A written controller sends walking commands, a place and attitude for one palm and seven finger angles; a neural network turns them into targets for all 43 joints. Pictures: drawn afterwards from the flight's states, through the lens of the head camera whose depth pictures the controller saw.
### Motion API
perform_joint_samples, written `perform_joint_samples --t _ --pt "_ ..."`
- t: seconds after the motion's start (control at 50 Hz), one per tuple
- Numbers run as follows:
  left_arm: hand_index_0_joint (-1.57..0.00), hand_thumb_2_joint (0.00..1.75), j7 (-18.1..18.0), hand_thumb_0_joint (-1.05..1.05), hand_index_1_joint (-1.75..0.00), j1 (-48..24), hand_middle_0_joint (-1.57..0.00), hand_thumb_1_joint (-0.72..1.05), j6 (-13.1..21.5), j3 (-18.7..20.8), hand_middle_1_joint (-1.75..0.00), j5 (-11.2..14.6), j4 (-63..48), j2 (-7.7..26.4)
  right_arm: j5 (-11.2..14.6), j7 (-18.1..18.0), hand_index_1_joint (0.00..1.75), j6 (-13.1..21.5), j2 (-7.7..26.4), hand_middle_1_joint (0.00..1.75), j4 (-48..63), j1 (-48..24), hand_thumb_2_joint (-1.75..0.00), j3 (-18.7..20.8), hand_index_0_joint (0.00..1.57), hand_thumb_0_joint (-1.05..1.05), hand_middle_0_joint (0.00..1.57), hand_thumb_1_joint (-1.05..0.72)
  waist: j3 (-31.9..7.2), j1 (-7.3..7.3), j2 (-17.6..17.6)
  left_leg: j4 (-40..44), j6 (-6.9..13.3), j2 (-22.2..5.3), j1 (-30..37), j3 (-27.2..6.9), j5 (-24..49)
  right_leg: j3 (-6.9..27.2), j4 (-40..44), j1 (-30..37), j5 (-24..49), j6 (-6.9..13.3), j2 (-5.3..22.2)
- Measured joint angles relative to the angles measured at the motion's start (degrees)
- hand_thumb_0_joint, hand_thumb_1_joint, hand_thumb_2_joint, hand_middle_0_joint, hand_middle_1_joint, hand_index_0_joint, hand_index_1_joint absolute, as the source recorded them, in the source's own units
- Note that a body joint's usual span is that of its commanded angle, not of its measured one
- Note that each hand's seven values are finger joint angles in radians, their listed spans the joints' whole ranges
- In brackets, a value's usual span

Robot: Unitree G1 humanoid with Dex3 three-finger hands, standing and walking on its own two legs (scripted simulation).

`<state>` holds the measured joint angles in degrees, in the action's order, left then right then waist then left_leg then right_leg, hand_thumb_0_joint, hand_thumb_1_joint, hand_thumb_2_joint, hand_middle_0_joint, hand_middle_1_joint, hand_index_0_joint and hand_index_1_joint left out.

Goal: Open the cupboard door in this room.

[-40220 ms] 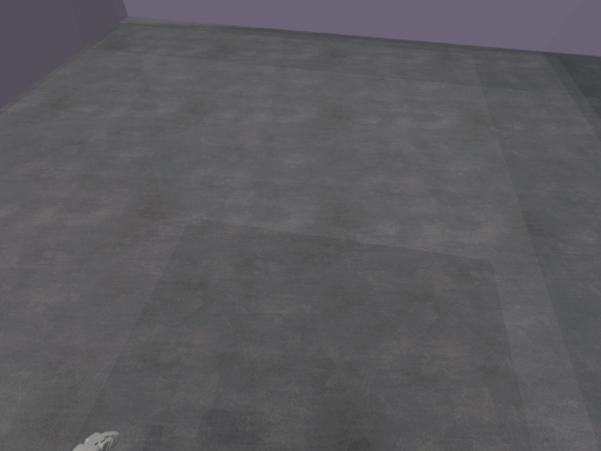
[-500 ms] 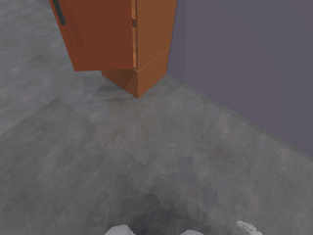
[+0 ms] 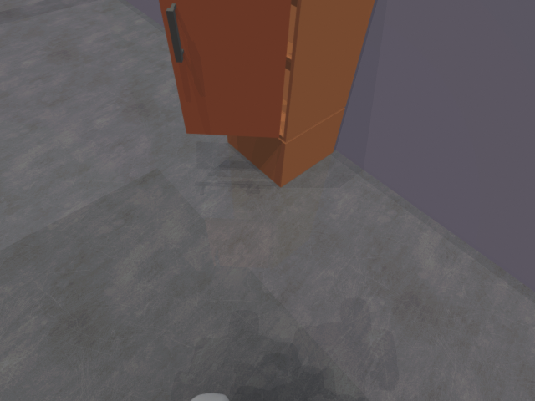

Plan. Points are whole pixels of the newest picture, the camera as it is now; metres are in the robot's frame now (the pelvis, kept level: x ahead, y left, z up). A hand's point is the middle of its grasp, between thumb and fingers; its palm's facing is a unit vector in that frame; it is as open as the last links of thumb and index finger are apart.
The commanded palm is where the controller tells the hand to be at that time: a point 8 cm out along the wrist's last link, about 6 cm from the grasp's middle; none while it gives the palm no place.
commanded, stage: take the last steps up to it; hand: left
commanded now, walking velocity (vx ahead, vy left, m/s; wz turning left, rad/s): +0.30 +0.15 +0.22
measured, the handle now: (176, 33) +1.08 +0.36 -0.02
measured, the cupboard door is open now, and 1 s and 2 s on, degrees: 47 47 47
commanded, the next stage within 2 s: come to a stop and stand still in 1.42 s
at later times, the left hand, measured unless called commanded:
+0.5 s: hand (161, 349) +0.21 +0.20 -0.16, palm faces +0.05 -0.98 -0.21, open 7.4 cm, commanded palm none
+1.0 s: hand (126, 320) +0.26 +0.29 -0.17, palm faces +0.14 -0.97 -0.18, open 7.4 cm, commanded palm none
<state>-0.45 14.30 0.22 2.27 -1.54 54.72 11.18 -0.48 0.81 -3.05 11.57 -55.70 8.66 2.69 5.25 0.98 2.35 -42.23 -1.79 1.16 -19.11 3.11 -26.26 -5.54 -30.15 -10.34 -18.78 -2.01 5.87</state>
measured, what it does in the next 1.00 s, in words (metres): walks ahead: left foot, then right foot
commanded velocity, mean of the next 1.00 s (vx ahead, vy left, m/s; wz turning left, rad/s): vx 0.30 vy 0.09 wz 0.04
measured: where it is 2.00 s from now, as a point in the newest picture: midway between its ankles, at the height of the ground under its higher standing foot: (241, 305)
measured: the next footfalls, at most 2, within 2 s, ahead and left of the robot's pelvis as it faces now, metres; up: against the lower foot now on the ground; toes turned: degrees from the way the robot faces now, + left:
left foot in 0.04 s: +0.06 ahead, +0.10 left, +0.00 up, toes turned +4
right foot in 0.46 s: +0.19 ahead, -0.10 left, +0.00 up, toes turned -3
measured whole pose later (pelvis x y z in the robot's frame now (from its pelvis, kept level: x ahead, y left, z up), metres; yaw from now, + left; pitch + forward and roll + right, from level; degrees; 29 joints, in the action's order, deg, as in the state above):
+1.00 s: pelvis +0.27 +0.10 +0.00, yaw +4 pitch +0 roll +0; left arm 1.0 16.0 0.0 3.6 -1.5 61.0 11.7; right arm -1.5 -1.1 4.0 9.3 -56.7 12.4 2.2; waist 2.6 1.9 1.9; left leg -26.0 2.9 -0.9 -14.3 8.9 -11.5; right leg -4.5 -61.7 -28.2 -20.3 0.3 6.0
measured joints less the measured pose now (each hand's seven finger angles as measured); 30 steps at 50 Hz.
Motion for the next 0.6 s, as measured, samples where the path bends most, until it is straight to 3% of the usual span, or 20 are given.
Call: perform_joint_samples --t 0.04,0.06,0.12,0.16,0.2,0.3,0.4,0.46,0.48,0.52,0.56,0.6 --pt "-0.20 0.90 0.44 0.00 -0.30 0.98 -0.20 0.90 -0.04 0.24 -0.30 0.21 0.76 0.24 -0.18 0.21 0.30 0.89 -0.02 0.30 0.14 0.47 -0.90 -0.33 0.20 0.01 0.20 -0.91 -0.52 0.10 0.61 8.20 0.58 -0.05 3.27 0.93 3.62 -0.65 -1.73 -0.20 -1.39 -0.84 0.60" --pt "-0.20 0.90 0.71 0.00 -0.30 1.40 -0.20 0.90 -0.38 0.48 -0.30 0.40 1.04 0.48 -0.38 0.19 0.30 1.50 -0.03 0.30 0.36 0.76 -0.90 -0.42 0.20 0.01 0.20 -0.91 -0.81 0.06 0.99 10.21 2.03 0.27 3.64 1.10 8.74 -0.81 -3.85 -1.02 -2.71 -0.85 1.09" --pt "-0.20 0.90 0.88 0.01 -0.30 1.14 -0.20 0.90 -2.24 0.99 -0.30 0.31 2.68 1.19 -1.08 -0.41 0.30 3.00 -0.47 0.30 1.02 1.82 -0.90 -0.74 0.20 0.01 0.20 -0.91 -0.95 0.40 1.52 8.36 5.64 0.75 3.40 1.86 9.22 1.33 -20.09 -7.41 -10.86 0.18 0.40" --pt "-0.20 0.90 1.12 0.01 -0.30 0.25 -0.20 0.90 -2.60 1.19 -0.30 0.16 3.49 1.49 -1.15 -1.06 0.30 3.91 -0.86 0.30 1.10 3.50 -0.90 -1.03 0.20 0.01 0.20 -0.91 -1.27 -0.05 1.07 10.55 6.22 0.93 4.75 1.48 8.91 2.01 -29.04 -11.98 -9.37 0.85 -0.46" --pt "-0.20 0.90 1.45 0.01 -0.30 -0.86 -0.20 0.90 -2.28 1.28 -0.30 0.06 3.45 1.67 -1.09 -1.45 0.30 4.57 -1.29 0.30 0.36 5.39 -0.90 -1.39 0.20 0.01 0.20 -0.91 -1.43 -0.31 0.59 14.26 6.01 1.19 6.83 0.85 10.45 2.01 -31.94 -14.99 -6.21 1.03 -0.68" --pt "-0.20 0.90 1.87 0.01 -0.30 -3.49 -0.20 0.91 -1.31 0.94 -0.30 0.07 2.08 1.18 -0.84 -1.53 0.30 4.93 -2.04 0.30 -2.96 9.74 -0.90 -1.88 0.20 0.01 0.20 -0.91 -2.13 -0.74 -1.18 21.30 6.28 1.55 11.49 -0.44 12.60 1.52 -24.25 -17.22 -1.15 0.89 -0.49" --pt "-0.19 0.90 1.93 0.01 -0.30 -5.99 -0.19 0.91 -0.79 0.51 -0.30 0.01 1.11 0.54 -0.97 -1.26 0.30 4.89 -2.72 0.30 -5.79 12.92 -0.90 -1.86 0.20 0.01 0.20 -0.91 -2.29 -2.02 -1.99 22.38 5.75 1.95 14.66 -0.77 10.72 1.19 -11.63 -13.97 0.32 0.97 -1.06" --pt "-0.20 0.90 1.99 0.01 -0.30 -6.67 -0.19 0.91 0.43 0.38 -0.30 -0.03 0.35 0.46 -0.67 -1.24 0.30 4.90 -3.14 0.30 -7.06 14.85 -0.90 -1.86 0.20 0.01 0.20 -0.91 -2.46 -2.46 -1.72 17.27 4.87 2.19 14.58 -0.77 6.26 0.66 -1.85 -8.24 2.90 1.87 -1.93" --pt "-0.20 0.90 1.90 0.01 -0.30 -6.87 -0.20 0.91 1.25 0.47 -0.30 -0.06 0.17 0.37 -0.45 -1.12 0.30 4.80 -3.20 0.30 -7.39 15.25 -0.90 -1.79 0.20 0.01 0.20 -0.91 -2.31 -2.37 -1.64 12.37 4.54 2.12 13.02 -0.55 3.85 0.65 -1.04 -7.54 6.58 2.44 -1.89" --pt "-0.20 0.90 1.45 0.00 -0.30 -6.88 -0.20 0.91 2.14 0.38 -0.30 0.16 0.22 -0.74 -0.46 -0.80 0.30 3.78 -2.59 0.30 -8.13 14.63 -0.90 -1.36 0.20 0.01 0.20 -0.91 -1.40 -2.85 -3.22 -1.80 3.83 0.78 7.91 -1.13 -1.66 -1.09 -3.53 -6.30 4.75 2.85 -2.41" --pt "-0.20 0.90 0.87 0.00 -0.30 -5.37 -0.20 0.91 2.51 0.21 -0.30 0.33 0.27 -1.64 -0.67 -0.52 0.30 2.78 -2.06 0.30 -8.40 13.35 -0.90 -0.75 0.20 0.01 0.20 -0.91 -1.61 -2.74 -3.68 -12.24 3.07 -0.62 1.98 -1.05 -0.48 -2.15 -2.18 -4.01 2.62 2.73 -2.66" --pt "-0.20 0.90 0.45 0.00 -0.30 -3.22 -0.20 0.91 2.81 0.20 -0.30 0.38 1.04 -2.33 -0.88 -0.21 0.30 2.32 -1.66 0.30 -7.79 11.53 -0.90 -0.21 0.20 0.01 0.20 -0.91 -2.13 -2.45 -3.35 -15.55 2.10 -2.57 -2.97 -0.58 3.51 -2.50 1.23 -1.55 3.00 2.13 -2.77"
